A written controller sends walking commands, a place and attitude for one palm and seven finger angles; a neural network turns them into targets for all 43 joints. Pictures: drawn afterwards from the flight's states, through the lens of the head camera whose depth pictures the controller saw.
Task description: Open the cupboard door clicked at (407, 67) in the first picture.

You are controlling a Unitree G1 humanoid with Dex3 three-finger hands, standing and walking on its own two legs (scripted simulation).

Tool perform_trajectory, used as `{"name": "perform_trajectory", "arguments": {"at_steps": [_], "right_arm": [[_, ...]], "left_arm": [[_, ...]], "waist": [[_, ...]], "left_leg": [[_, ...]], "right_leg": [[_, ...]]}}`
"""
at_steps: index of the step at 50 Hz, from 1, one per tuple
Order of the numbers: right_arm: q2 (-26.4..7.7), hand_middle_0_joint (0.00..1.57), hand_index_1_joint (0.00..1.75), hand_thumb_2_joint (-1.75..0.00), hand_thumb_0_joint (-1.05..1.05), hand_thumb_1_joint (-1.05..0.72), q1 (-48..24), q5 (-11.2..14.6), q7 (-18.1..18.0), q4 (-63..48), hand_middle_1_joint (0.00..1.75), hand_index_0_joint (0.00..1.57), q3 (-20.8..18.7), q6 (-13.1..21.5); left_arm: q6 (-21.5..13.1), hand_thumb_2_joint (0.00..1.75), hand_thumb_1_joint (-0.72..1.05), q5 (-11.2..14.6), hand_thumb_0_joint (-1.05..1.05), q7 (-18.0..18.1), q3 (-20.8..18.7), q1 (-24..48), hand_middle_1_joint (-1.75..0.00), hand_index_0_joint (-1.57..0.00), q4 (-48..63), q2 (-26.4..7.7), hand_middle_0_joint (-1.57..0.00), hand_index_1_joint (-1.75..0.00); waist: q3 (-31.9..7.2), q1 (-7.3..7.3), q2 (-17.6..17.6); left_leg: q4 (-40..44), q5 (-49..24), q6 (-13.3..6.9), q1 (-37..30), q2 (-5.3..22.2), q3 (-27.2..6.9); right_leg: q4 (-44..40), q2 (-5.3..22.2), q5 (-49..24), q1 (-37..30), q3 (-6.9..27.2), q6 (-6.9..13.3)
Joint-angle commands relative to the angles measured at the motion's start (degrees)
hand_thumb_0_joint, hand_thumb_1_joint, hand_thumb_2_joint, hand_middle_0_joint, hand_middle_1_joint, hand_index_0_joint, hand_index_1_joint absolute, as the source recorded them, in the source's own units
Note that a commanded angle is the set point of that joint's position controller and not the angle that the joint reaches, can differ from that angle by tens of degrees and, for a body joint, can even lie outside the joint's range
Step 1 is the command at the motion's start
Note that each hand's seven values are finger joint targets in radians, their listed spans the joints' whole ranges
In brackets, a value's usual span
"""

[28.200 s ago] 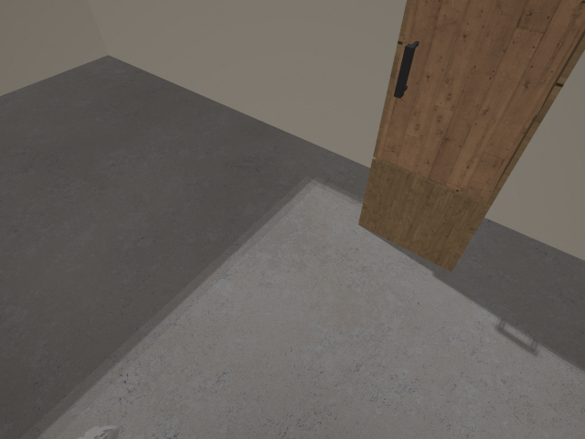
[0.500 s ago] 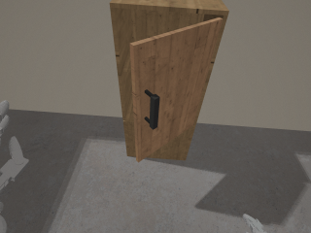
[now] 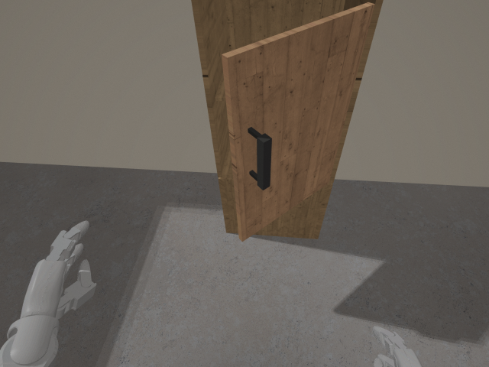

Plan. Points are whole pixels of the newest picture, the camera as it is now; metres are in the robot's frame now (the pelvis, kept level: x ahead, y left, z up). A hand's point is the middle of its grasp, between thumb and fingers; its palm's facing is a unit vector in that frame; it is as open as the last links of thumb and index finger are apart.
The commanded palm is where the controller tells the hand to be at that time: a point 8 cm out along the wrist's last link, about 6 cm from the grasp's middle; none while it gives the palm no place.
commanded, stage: let the arm hang, fingers relaxed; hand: left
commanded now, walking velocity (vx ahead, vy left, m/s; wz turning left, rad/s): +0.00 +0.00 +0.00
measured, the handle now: (258, 159) +0.55 +0.01 +0.01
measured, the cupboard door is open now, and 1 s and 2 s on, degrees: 43 43 43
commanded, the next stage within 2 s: look to check the result in 1.00 s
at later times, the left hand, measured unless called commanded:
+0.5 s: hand out of the picture -0.06 +0.19 -0.16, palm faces +0.05 -0.97 -0.24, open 7.3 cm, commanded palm none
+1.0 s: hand out of the picture +0.01 +0.16 -0.17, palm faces +0.06 -0.98 -0.19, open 7.3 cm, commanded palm none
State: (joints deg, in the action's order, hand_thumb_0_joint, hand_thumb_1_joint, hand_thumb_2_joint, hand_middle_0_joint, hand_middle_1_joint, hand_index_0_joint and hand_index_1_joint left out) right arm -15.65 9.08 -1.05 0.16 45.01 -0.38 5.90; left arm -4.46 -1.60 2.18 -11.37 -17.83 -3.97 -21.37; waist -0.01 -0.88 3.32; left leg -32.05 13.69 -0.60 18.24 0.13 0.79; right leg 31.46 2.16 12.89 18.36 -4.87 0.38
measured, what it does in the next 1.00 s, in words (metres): stands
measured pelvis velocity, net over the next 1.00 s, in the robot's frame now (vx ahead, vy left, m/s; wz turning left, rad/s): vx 0.00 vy -0.01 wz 0.01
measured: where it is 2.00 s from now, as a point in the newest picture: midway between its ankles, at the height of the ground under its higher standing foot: outside the picture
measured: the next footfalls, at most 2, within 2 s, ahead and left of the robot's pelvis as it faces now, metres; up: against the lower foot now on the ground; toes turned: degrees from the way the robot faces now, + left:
none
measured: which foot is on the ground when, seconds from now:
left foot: down 0.00-1.00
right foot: down 0.00-1.00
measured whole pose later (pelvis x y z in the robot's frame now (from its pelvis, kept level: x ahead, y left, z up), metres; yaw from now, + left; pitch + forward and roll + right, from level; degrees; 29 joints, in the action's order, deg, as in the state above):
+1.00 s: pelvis +0.00 -0.01 +0.01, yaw +1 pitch -2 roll +0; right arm -6.9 17.2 -2.0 -1.5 64.0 -0.3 -0.7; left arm 0.5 -0.9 1.4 -1.9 -14.2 -64.8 -7.7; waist 2.9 0.4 0.7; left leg -26.8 11.3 0.4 13.6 0.4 -0.4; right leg 26.9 1.7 11.3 13.6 -6.0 1.3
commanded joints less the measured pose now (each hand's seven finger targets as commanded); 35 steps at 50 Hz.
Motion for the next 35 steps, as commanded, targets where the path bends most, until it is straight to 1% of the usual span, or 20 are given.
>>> {"name": "perform_trajectory", "arguments": {"at_steps": [1, 2, 3, 4, 5, 7, 9, 10, 11, 13, 14, 15, 16, 19, 23, 25, 26, 28, 31, 35], "right_arm": [[-8.8, 0.2, 0.3, -0.9, 0.0, -0.9, -1.2, -0.3, 0.0, -1.4, 0.3, 0.2, -2.8, -2.7], [-8.3, 0.2, 0.3, -0.9, 0.0, -0.9, -0.8, -0.3, 0.0, -0.2, 0.3, 0.2, -2.6, -3.4], [-7.2, 0.2, 0.3, -0.9, 0.0, -0.9, -0.3, -0.4, -0.1, 1.1, 0.3, 0.2, -2.2, -4.2], [-6.1, 0.2, 0.3, -0.9, 0.0, -0.9, 0.2, -0.6, -0.1, 2.5, 0.3, 0.2, -1.7, -5.0], [-5.5, 0.2, 0.3, -0.9, 0.0, -0.9, 1.0, -0.7, -0.2, 3.4, 0.3, 0.2, -1.4, -5.5], [-3.7, 0.2, 0.3, -0.9, 0.0, -0.9, 1.0, -0.8, -0.3, 6.1, 0.3, 0.2, -0.5, -6.1], [-3.5, 0.2, 0.3, -0.9, 0.0, -0.9, 1.0, -0.8, -0.7, 8.1, 0.3, 0.2, -0.3, -6.3], [-3.4, 0.2, 0.3, -0.9, 0.0, -0.9, 1.8, -0.6, -0.9, 8.9, 0.3, 0.2, -0.3, -6.3], [-2.4, 0.2, 0.3, -0.9, 0.0, -0.9, 3.1, -0.8, -1.1, 9.9, 0.3, 0.2, -0.6, -6.3], [-1.5, 0.2, 0.3, -0.9, 0.0, -0.9, 4.8, -0.7, -1.3, 11.7, 0.3, 0.2, -0.6, -6.7], [-1.3, 0.2, 0.3, -0.9, 0.0, -0.9, 5.8, -0.7, -1.3, 12.6, 0.3, 0.2, -0.7, -6.8], [-1.2, 0.2, 0.3, -0.9, 0.0, -0.9, 7.3, -0.6, -1.4, 13.1, 0.3, 0.2, -0.9, -7.0], [-0.6, 0.2, 0.3, -0.9, 0.0, -0.9, 8.5, -0.6, -1.4, 14.0, 0.3, 0.2, -0.9, -7.1], [0.5, 0.2, 0.3, -0.9, 0.0, -0.9, 11.5, -0.5, -1.6, 16.0, 0.3, 0.2, -0.9, -7.0], [1.9, 0.2, 0.3, -0.9, 0.0, -0.9, 13.0, -0.5, -1.8, 17.3, 0.3, 0.2, -0.9, -7.1], [2.4, 0.2, 0.3, -0.9, 0.0, -0.9, 13.4, -0.4, -1.9, 17.5, 0.3, 0.2, -0.8, -7.0], [3.1, 0.2, 0.3, -0.9, 0.0, -0.9, 13.8, -0.5, -1.9, 17.9, 0.3, 0.2, -0.8, -7.0], [3.5, 0.2, 0.3, -0.9, 0.0, -0.9, 13.9, -0.6, -1.9, 18.2, 0.3, 0.2, -0.8, -6.9], [4.2, 0.2, 0.3, -0.9, 0.0, -0.9, 14.2, -0.6, -1.9, 18.3, 0.3, 0.2, -0.7, -6.8], [4.6, 0.2, 0.3, -0.9, 0.0, -0.9, 13.5, -0.7, -1.9, 18.3, 0.3, 0.2, -0.8, -6.8]], "left_arm": [[3.7, 0.9, 0.9, -0.7, 0.0, -2.4, 5.7, 1.1, -0.3, -0.2, -20.8, -2.4, -0.2, -0.3], [3.8, 0.9, 0.9, -0.6, 0.0, -2.3, 6.1, 3.0, -0.3, -0.2, -24.7, -3.0, -0.2, -0.3], [4.1, 0.9, 0.9, -0.3, 0.0, -2.1, 6.8, 4.7, -0.3, -0.2, -28.5, -3.0, -0.2, -0.3], [4.4, 0.9, 0.9, -0.1, 0.0, -1.9, 7.5, 6.3, -0.3, -0.2, -32.0, -2.5, -0.2, -0.3], [4.7, 0.9, 0.9, 0.0, 0.0, -1.6, 8.1, 7.4, -0.3, -0.2, -35.0, -2.1, -0.2, -0.3], [5.0, 0.9, 0.9, 0.4, 0.0, -1.4, 9.1, 7.0, -0.3, -0.2, -41.1, -0.3, -0.2, -0.3], [4.9, 0.9, 0.9, 0.6, 0.0, -1.4, 9.3, 5.2, -0.3, -0.2, -46.4, 0.5, -0.2, -0.3], [4.8, 0.9, 0.9, 0.6, 0.0, -1.3, 9.1, 4.1, -0.3, -0.2, -48.5, 0.6, -0.2, -0.3], [4.7, 0.9, 0.9, 0.6, 0.0, -1.2, 8.5, 3.1, -0.3, -0.2, -50.2, 2.2, -0.2, -0.3], [4.7, 0.9, 0.9, 0.8, 0.0, -1.2, 8.7, 2.4, -0.3, -0.2, -53.2, 2.4, -0.2, -0.3], [4.6, 0.9, 0.9, 0.8, 0.0, -1.2, 8.8, 2.2, -0.3, -0.2, -54.4, 2.5, -0.2, -0.3], [4.6, 0.9, 0.9, 0.8, 0.0, -1.2, 8.9, 2.0, -0.3, -0.2, -55.3, 2.7, -0.2, -0.3], [4.6, 0.9, 0.9, 0.9, 0.0, -1.2, 9.0, 1.9, -0.3, -0.2, -56.2, 3.1, -0.2, -0.3], [4.6, 0.9, 0.9, 1.0, 0.0, -1.0, 9.1, 1.1, -0.3, -0.2, -58.3, 3.9, -0.2, -0.3], [4.7, 0.9, 0.9, 1.0, 0.0, -0.8, 9.2, -0.5, -0.3, -0.2, -60.1, 5.2, -0.2, -0.3], [4.7, 0.9, 0.9, 1.0, 0.0, -0.6, 9.1, -1.5, -0.3, -0.2, -60.6, 5.5, -0.2, -0.3], [4.7, 0.9, 0.9, 1.0, 0.0, -0.6, 9.0, -1.3, -0.3, -0.2, -60.7, 5.7, -0.2, -0.3], [4.7, 0.9, 0.9, 1.0, 0.0, -0.5, 8.9, -1.8, -0.3, -0.2, -60.8, 6.3, -0.2, -0.3], [4.6, 0.9, 0.9, 0.9, 0.0, -0.3, 8.8, -1.6, -0.3, -0.2, -60.7, 7.0, -0.2, -0.3], [4.6, 0.9, 0.9, 0.8, 0.0, -0.2, 8.6, -1.9, -0.3, -0.2, -60.3, 7.6, -0.2, -0.3]], "waist": [[-5.1, 0.54, -12.0], [-5.4, 1.02, -13.4], [-4.6, 1.49, -12.9], [-3.7, 1.86, -11.4], [-3.1, 2.16, -7.6], [-0.7, 1.65, 0.1], [0.1, 0.91, 4.5], [0.2, 0.58, 3.6], [-1.2, 0.63, 5.7], [0.1, 0.65, 5.2], [0.9, 0.84, 3.6], [1.7, 1.07, 0.5], [1.9, 1.33, -0.9], [2.4, 1.6, -2.8], [4.4, 1.3, -3.5], [4.3, 1.04, -3.4], [4.4, 1.29, -3.3], [4.9, 1.02, -4.7], [5.5, 1.23, -3.5], [6.5, 0.75, -3.4]], "left_leg": [[4.6, -6.9, -3.0, 3.7, 5.0, -7.6], [3.1, -5.9, -2.3, 1.6, 3.4, -6.0], [2.0, -5.0, -1.7, -0.5, 2.4, -4.5], [1.6, -4.2, -1.3, -2.4, 2.0, -3.6], [2.8, -4.6, -1.1, -3.5, 2.2, -3.8], [7.0, -2.2, -1.1, -1.4, 3.4, -5.5], [10.5, 2.3, -1.1, 0.8, 4.0, -6.3], [11.0, 2.8, -1.1, 0.8, 4.1, -6.4], [11.2, 3.9, -1.1, 1.0, 4.2, -6.3], [11.6, 6.5, -1.0, 1.4, 3.6, -5.9], [11.3, 6.8, -1.0, 0.9, 3.4, -5.6], [11.0, 6.4, -1.1, 0.0, 3.6, -5.5], [10.7, 6.3, -1.2, -0.5, 3.4, -5.4], [10.8, 4.7, -1.3, -1.4, 3.6, -5.3], [11.8, 5.8, -1.6, -0.2, 3.8, -5.5], [11.5, 4.9, -1.5, -0.5, 3.7, -5.1], [12.0, 5.3, -1.6, 0.0, 3.8, -5.4], [11.9, 5.1, -1.6, 0.2, 3.6, -5.2], [12.4, 4.6, -1.5, 0.4, 3.8, -5.2], [12.4, 5.4, -1.5, 1.0, 3.6, -5.1]], "right_leg": [[-3.2, 4.6, -2.2, -6.9, 6.3, 2.8], [-5.4, 6.2, -1.7, -5.7, 7.9, 3.7], [-7.3, 7.6, -0.2, -3.9, 8.5, 4.3], [-8.9, 8.2, 2.0, -2.1, 8.8, 4.6], [-8.9, 7.5, 3.7, -1.6, 8.1, 4.4], [-8.7, 5.5, 7.6, -2.1, 7.1, 3.0], [-9.3, 4.4, 8.0, -4.9, 6.7, 2.3], [-10.0, 4.2, 7.5, -5.8, 6.4, 2.2], [-10.2, 4.2, 6.8, -7.4, 6.2, 2.4], [-11.5, 4.4, 8.2, -7.2, 6.3, 2.7], [-12.4, 4.6, 9.4, -6.1, 6.4, 2.8], [-13.1, 4.6, 10.2, -5.0, 6.0, 2.9], [-13.5, 4.9, 11.2, -4.2, 5.9, 2.9], [-13.5, 4.8, 11.0, -3.6, 5.4, 2.9], [-13.1, 4.4, 11.5, -3.1, 5.0, 2.7], [-12.9, 4.4, 11.3, -3.2, 4.7, 2.7], [-12.5, 4.4, 11.2, -3.5, 4.6, 2.7], [-12.6, 4.4, 11.0, -3.3, 4.6, 2.6], [-11.9, 4.2, 10.2, -3.1, 4.5, 2.5], [-12.1, 4.0, 10.3, -2.8, 4.6, 2.4]]}}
